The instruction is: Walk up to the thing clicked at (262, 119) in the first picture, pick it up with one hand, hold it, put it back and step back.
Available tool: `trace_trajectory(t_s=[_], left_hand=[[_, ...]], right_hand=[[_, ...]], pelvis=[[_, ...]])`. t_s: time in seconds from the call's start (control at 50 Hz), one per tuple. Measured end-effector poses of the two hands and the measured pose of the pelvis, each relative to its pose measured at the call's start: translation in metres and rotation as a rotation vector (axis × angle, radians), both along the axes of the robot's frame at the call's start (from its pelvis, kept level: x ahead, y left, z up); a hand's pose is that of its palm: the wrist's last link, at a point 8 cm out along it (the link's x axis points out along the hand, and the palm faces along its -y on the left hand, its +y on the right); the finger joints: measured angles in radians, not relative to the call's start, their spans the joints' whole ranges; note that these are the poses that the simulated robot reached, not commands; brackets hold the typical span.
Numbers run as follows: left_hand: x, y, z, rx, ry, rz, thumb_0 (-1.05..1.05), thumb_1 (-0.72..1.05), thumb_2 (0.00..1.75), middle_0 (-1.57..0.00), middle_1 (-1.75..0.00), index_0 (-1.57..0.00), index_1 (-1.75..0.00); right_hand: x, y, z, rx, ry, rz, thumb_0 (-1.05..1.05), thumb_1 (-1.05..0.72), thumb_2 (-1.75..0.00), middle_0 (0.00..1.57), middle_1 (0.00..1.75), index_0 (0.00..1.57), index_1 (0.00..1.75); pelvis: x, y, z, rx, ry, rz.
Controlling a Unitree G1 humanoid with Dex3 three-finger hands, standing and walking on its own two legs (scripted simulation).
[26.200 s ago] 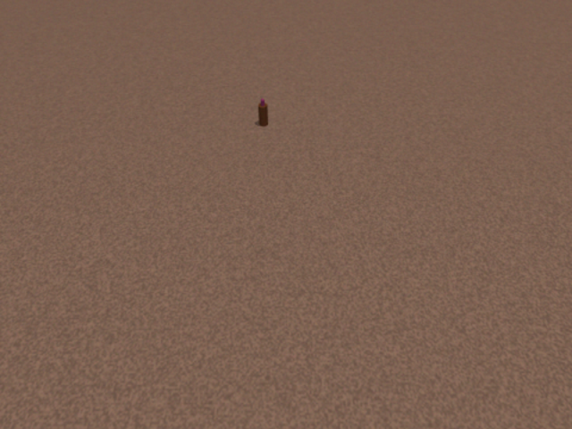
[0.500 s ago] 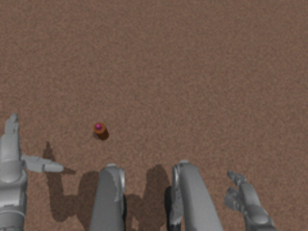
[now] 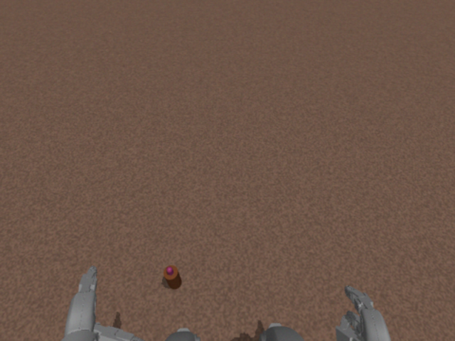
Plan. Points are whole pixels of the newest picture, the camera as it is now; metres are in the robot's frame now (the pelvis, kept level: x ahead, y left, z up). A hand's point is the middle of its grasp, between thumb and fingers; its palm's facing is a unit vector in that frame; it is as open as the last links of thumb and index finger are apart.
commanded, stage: home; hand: left
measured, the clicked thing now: (172, 276) +0.43 +0.19 -0.62
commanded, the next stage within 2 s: stand in 1.74 s
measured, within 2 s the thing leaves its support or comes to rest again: neither
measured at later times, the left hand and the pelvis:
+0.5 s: hand (119, 324) +0.18 +0.18 -0.04, palm faces +0.12 -0.95 -0.29, open 17.5 cm; pelvis +0.01 +0.00 +0.02, yaw +1 degrees
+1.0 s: hand (121, 326) +0.17 +0.18 -0.04, palm faces +0.11 -0.95 -0.29, open 17.4 cm; pelvis +0.00 +0.00 +0.02, yaw +0 degrees
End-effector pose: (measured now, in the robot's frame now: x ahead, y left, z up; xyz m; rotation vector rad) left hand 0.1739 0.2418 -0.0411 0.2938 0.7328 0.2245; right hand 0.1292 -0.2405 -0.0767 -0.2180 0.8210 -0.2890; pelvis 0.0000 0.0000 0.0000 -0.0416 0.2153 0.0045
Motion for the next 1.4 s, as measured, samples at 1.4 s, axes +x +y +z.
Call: trace_trajectory(t_s=[1.4], left_hand=[[-0.021, -0.015, 0.03, -0.055, -0.005, 0.013, 0.0, -0.53, 0.06, -0.05, -0.06, -0.06, -0.06]], right_hand=[[0.027, 0.004, 0.033, -0.022, -0.137, 0.071, 0.01, -0.9, -0.9, 0.2, 0.3, 0.2, 0.3]], pelvis=[[0.007, -0.002, 0.022, 0.009, -0.099, 0.007]])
